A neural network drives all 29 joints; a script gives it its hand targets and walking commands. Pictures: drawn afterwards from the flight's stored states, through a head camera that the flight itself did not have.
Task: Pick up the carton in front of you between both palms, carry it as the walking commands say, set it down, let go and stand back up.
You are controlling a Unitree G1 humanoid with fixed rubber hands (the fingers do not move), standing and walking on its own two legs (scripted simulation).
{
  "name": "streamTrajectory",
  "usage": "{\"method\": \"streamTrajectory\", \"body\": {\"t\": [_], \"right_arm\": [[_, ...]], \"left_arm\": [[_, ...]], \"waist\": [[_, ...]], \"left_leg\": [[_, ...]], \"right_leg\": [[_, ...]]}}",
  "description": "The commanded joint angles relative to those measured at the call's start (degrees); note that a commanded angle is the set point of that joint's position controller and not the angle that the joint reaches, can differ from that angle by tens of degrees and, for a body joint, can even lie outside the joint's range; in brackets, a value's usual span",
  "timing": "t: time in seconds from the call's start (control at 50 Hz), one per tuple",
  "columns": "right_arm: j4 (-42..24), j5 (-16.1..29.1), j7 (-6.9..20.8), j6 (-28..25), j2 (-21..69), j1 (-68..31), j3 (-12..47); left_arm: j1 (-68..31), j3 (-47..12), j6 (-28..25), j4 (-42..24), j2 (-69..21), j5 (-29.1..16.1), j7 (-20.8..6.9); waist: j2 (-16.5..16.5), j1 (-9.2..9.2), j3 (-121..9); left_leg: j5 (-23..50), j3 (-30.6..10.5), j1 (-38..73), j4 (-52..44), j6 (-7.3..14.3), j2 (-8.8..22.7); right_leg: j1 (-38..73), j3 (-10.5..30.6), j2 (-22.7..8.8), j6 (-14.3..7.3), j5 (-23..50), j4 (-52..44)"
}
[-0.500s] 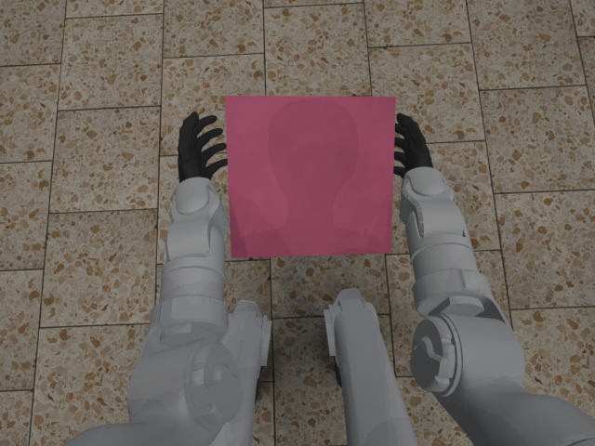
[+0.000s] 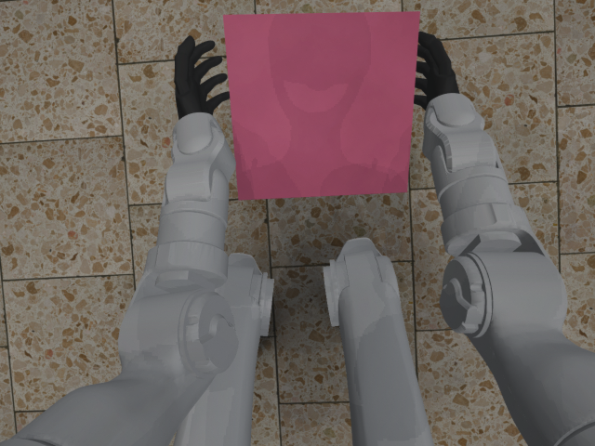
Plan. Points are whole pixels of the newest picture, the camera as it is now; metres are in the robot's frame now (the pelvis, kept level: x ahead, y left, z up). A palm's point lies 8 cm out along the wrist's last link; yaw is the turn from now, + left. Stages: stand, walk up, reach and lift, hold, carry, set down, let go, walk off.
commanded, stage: set down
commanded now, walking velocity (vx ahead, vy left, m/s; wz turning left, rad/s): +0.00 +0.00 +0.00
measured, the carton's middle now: (311, 109) +0.50 -0.07 -0.23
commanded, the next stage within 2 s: none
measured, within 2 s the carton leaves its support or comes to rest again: rests again in 0.94 s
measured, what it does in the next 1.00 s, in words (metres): lowers itself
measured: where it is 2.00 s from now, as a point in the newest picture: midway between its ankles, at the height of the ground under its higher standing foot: (301, 325)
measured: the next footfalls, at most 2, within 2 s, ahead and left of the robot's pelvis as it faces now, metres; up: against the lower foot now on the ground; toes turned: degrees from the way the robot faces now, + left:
none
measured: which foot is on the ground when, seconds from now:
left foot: down 0.00-1.00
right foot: down 0.00-1.00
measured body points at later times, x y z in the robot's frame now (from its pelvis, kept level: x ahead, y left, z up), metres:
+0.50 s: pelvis +0.00 +0.00 -0.06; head +0.33 -0.06 +0.23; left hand +0.52 +0.07 -0.21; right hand +0.51 -0.23 -0.23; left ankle +0.10 +0.12 -0.42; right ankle +0.12 -0.12 -0.42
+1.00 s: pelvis +0.00 +0.00 -0.07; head +0.35 -0.06 +0.21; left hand +0.53 +0.08 -0.24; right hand +0.52 -0.22 -0.25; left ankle +0.10 +0.12 -0.42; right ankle +0.12 -0.12 -0.42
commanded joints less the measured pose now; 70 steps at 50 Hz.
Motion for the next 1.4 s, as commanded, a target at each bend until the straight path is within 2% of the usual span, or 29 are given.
{"method": "streamTrajectory", "body": {"t": [0.0,0.06,0.12,0.14,0.18,0.2,0.22,0.24,0.3,0.34,0.56,0.62,0.64,0.66,0.68,0.74,0.78,0.84,0.86,0.92,0.94,1.16,1.22,1.24,1.26,1.28,1.3,1.34,1.38], "right_arm": [[-8.7,7.2,13.9,-5.6,43.3,-35.7,19.2],[-6.5,8.1,13.8,-5.8,43.8,-35.0,19.7],[-6.5,9.3,13.8,-5.8,41.8,-37.5,20.8],[-8.7,10.4,13.7,-6.5,40.0,-40.8,21.2],[-8.0,11.8,13.8,-6.7,40.7,-41.6,23.2],[-6.8,11.3,13.6,-6.4,40.1,-42.2,22.5],[-5.0,11.6,13.5,-6.1,41.4,-40.6,22.4],[-8.3,11.3,13.7,-6.9,39.2,-43.6,21.5],[-3.0,10.2,14.6,-6.4,40.1,-39.3,19.0],[-2.8,10.4,15.0,-6.4,41.1,-37.4,19.0],[5.5,5.7,16.2,-5.9,34.1,-34.9,12.0],[5.8,5.1,16.4,-6.3,31.9,-35.8,10.7],[7.5,4.8,16.5,-5.7,32.2,-33.8,10.5],[6.2,4.0,16.4,-6.0,30.8,-34.6,10.0],[8.7,3.3,16.5,-5.8,31.5,-32.6,8.6],[9.1,2.2,16.8,-5.6,31.3,-30.8,7.9],[10.2,2.2,17.0,-5.6,30.3,-30.7,7.9],[9.7,1.9,17.2,-6.0,29.4,-29.6,7.3],[11.6,1.1,16.8,-5.8,29.1,-28.4,8.0],[10.8,2.8,16.9,-6.2,29.0,-27.3,8.4],[10.8,2.6,17.0,-6.3,27.6,-27.4,8.3],[13.5,3.8,15.9,-7.7,26.6,-25.6,8.7],[14.0,3.2,15.0,-7.6,23.4,-24.8,8.3],[12.6,4.1,14.9,-8.0,22.4,-25.5,8.1],[13.2,3.8,14.7,-8.1,21.2,-25.1,7.3],[13.9,4.1,14.2,-8.5,19.3,-25.5,7.5],[14.6,4.2,13.6,-9.0,17.1,-23.9,6.7],[15.7,3.4,10.7,-10.7,4.2,-20.5,3.1],[16.8,4.1,5.5,-13.1,-16.2,-13.9,-1.5]], "left_arm": [[-30.6,-27.2,1.7,6.8,-44.5,-4.2,-13.3],[-33.0,-27.5,0.9,6.0,-43.0,-5.4,-12.8],[-35.5,-28.1,1.1,6.1,-42.7,-6.6,-13.2],[-34.5,-29.3,1.3,7.0,-42.4,-7.4,-12.8],[-38.4,-30.2,0.7,5.8,-41.6,-8.8,-12.7],[-40.0,-30.0,0.7,5.5,-42.4,-10.1,-12.9],[-40.1,-29.9,0.9,5.5,-41.3,-8.6,-13.2],[-37.0,-29.2,1.6,9.1,-43.3,-7.6,-13.5],[-36.2,-27.6,1.4,9.3,-43.4,-6.2,-13.8],[-37.1,-28.1,1.0,8.4,-43.3,-6.7,-14.1],[-33.3,-21.4,1.6,18.0,-37.8,-4.2,-14.9],[-35.6,-21.7,1.2,17.9,-37.3,-5.5,-15.1],[-35.2,-20.9,1.3,18.9,-35.9,-5.2,-15.1],[-35.8,-21.4,1.3,18.6,-36.0,-5.8,-15.5],[-35.2,-20.4,1.1,18.7,-35.3,-5.2,-15.6],[-34.8,-20.6,0.8,19.4,-34.6,-5.3,-15.9],[-33.5,-19.4,1.0,20.6,-33.4,-4.3,-16.1],[-31.2,-19.0,0.5,21.6,-33.1,-4.7,-16.4],[-31.6,-19.5,0.2,21.7,-32.5,-5.3,-16.3],[-29.8,-18.9,-0.2,22.2,-31.1,-4.3,-16.4],[-28.5,-18.7,0.0,22.8,-30.8,-3.9,-16.4],[-27.2,-20.4,-1.5,23.2,-29.0,-4.3,-16.8],[-25.6,-18.8,-1.5,23.4,-26.4,-4.0,-16.5],[-25.8,-18.7,-1.7,23.4,-23.5,-4.0,-16.2],[-25.6,-18.1,-1.7,24.4,-22.9,-4.3,-15.9],[-24.7,-17.6,-2.2,23.7,-21.1,-4.4,-15.2],[-24.9,-18.1,-2.8,22.4,-17.5,-4.4,-14.6],[-21.2,-15.1,-3.6,22.7,-5.3,-4.6,-12.1],[-15.5,-14.5,-5.0,20.3,12.1,-7.9,-7.1]], "waist": [[-5.4,-3.39,-61.1],[-6.5,-3.24,-62.6],[-8.1,-5.12,-61.9],[-5.8,-4.01,-62.4],[-7.5,-4.07,-63.2],[-9.5,-6.9,-63.8],[-7.6,-5.28,-59.8],[-4.6,-5.18,-59.6],[-1.7,-4.36,-56.8],[-2.3,-6.35,-55.8],[-0.1,-6.24,-43.1],[1.1,-8.18,-40.2],[0.5,-7.48,-39.3],[0.2,-9.52,-39.1],[0.3,-8.26,-38.1],[0.2,-9.54,-36.7],[1.1,-7.11,-35.1],[0.0,-7.45,-34.8],[-0.9,-9.06,-34.9],[-1.1,-6.97,-32.7],[0.8,-7.44,-32.7],[0.7,-6.91,-28.9],[0.4,-6.74,-28.9],[-0.2,-5.2,-28.3],[-0.4,-6.68,-28.6],[-1.3,-5.04,-29.4],[-0.8,-6.22,-29.1],[-0.9,-5.36,-28.8],[-1.0,-7.18,-30.2]], "left_leg": [[11.5,7.5,21.3,-6.6,1.3,-2.5],[12.0,8.2,21.0,-3.9,1.4,-2.7],[12.2,8.1,18.2,-1.1,1.3,-2.6],[13.0,8.0,20.5,-0.7,1.3,-2.6],[13.9,8.0,20.8,0.9,1.7,-2.4],[12.0,7.9,19.4,1.7,1.5,-2.6],[10.5,8.5,15.7,2.1,1.8,-2.4],[11.8,8.3,16.7,2.0,1.7,-2.2],[12.1,9.0,15.4,2.6,1.6,-2.7],[13.2,8.8,14.9,3.2,1.2,-2.7],[7.5,7.9,11.6,2.4,1.6,-2.5],[8.1,6.9,11.4,2.8,1.4,-2.3],[7.8,6.7,11.1,2.8,1.6,-1.8],[8.0,6.6,9.6,3.4,1.4,-2.0],[6.9,6.7,10.0,2.5,1.6,-2.2],[8.4,6.4,9.3,3.3,1.6,-1.8],[7.9,6.8,8.2,3.7,1.8,-1.9],[8.8,6.0,7.4,3.9,2.0,-2.0],[8.8,6.0,7.4,4.4,2.0,-1.9],[9.4,5.7,6.6,4.7,2.5,-1.6],[9.0,6.2,6.7,4.8,2.0,-1.8],[9.5,6.2,4.8,7.4,2.1,-1.4],[7.9,5.9,4.4,7.6,1.8,-1.3],[7.6,6.0,4.9,7.9,2.1,-0.9],[7.4,5.8,5.1,8.3,1.8,-0.6],[7.6,5.9,7.0,8.0,1.9,-0.8],[7.6,6.0,6.4,8.2,1.4,-0.2],[7.1,6.5,7.2,8.4,0.6,0.3],[6.9,7.0,9.5,8.0,-0.6,1.9]], "right_leg": [[41.9,-7.8,0.6,-1.4,14.6,-6.2],[42.8,-7.0,0.4,-1.4,16.0,-4.5],[43.2,-6.7,0.0,-1.4,16.9,-2.9],[41.0,-7.2,-0.1,-1.5,16.1,-1.3],[42.3,-6.9,-0.4,-1.4,18.0,-0.2],[43.2,-7.3,-0.5,-1.7,16.5,-0.6],[41.8,-6.5,-0.5,-2.0,15.7,-0.1],[39.1,-7.4,-0.5,-1.9,16.5,1.0],[37.4,-6.4,0.0,-2.9,15.8,0.9],[37.9,-6.0,0.0,-2.7,18.4,1.3],[27.6,-6.2,-1.2,-4.0,9.9,2.6],[25.2,-6.7,-1.1,-4.7,10.2,3.4],[25.0,-6.0,-1.7,-4.9,9.8,3.1],[24.7,-6.3,-1.3,-5.0,11.0,3.3],[24.2,-6.8,-1.7,-5.0,9.8,3.4],[23.9,-6.0,-1.8,-5.3,11.4,3.9],[24.0,-5.1,-1.8,-5.7,10.2,3.5],[22.8,-5.7,-2.1,-5.7,11.5,4.6],[24.0,-5.2,-2.3,-5.7,11.8,4.2],[22.7,-4.9,-2.2,-5.4,12.7,4.9],[22.8,-4.5,-2.0,-5.8,12.2,4.7],[22.0,-3.6,-1.6,-5.7,13.7,6.0],[21.9,-3.6,-2.0,-5.6,11.7,6.1],[22.0,-3.6,-2.4,-5.2,11.1,6.9],[22.2,-3.8,-2.7,-5.1,10.6,7.0],[21.3,-3.9,-2.7,-4.9,9.5,7.1],[22.3,-3.9,-2.9,-4.8,10.9,7.3],[23.2,-3.8,-3.7,-4.4,9.2,7.3],[26.8,-3.4,-4.9,-4.3,9.8,7.0]]}}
